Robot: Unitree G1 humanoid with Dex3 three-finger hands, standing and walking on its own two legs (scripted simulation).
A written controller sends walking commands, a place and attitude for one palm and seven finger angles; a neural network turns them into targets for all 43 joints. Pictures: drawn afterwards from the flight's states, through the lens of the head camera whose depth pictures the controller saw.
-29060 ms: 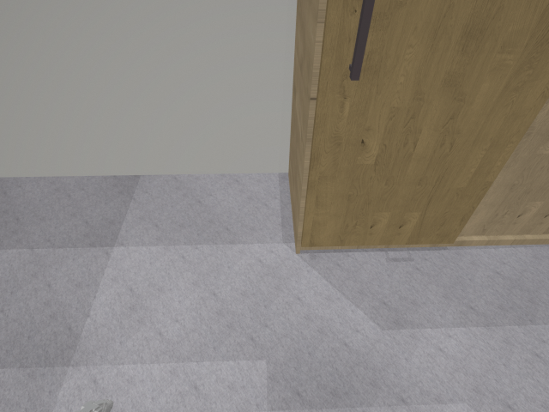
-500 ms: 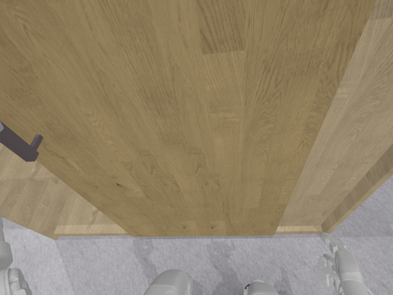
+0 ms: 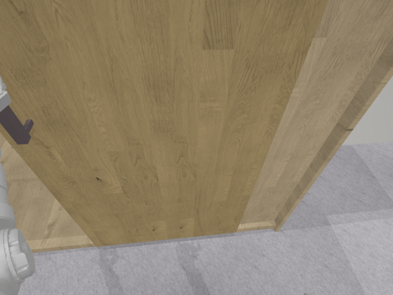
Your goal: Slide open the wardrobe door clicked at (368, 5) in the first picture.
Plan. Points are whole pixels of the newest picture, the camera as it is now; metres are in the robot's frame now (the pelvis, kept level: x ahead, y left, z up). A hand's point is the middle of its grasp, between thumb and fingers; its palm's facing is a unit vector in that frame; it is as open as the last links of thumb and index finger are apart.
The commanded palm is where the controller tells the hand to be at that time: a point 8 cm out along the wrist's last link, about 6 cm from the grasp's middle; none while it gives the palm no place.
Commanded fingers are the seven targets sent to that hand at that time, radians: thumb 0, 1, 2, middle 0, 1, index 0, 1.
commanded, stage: stop walking and hold the door there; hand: left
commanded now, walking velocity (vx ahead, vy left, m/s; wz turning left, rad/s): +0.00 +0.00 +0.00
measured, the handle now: out of the picture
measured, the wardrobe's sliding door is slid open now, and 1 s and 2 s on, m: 0.45 0.45 0.44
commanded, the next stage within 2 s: none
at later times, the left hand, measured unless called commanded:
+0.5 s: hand out of the picture +0.39 +0.36 +0.22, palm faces +0.52 -0.83 -0.18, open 6.0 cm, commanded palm +0.34 +0.40 +0.18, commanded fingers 0.00 0.90 0.90 -0.45 -1.40 -0.45 -1.40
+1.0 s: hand out of the picture +0.39 +0.36 +0.21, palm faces +0.46 -0.87 -0.19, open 5.8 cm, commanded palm +0.34 +0.42 +0.18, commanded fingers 0.00 0.90 0.90 -0.45 -1.40 -0.45 -1.40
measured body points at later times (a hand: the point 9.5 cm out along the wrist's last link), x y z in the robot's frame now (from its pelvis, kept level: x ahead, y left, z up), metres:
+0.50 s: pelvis -0.07 +0.03 +0.00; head -0.04 +0.03 +0.45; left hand +0.36 +0.40 +0.23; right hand -0.02 -0.26 -0.11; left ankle +0.01 +0.13 -0.74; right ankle -0.08 -0.10 -0.74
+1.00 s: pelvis -0.06 +0.05 +0.00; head -0.05 +0.04 +0.45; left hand +0.36 +0.41 +0.22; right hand -0.03 -0.26 -0.12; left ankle -0.02 +0.15 -0.71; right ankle -0.08 -0.10 -0.74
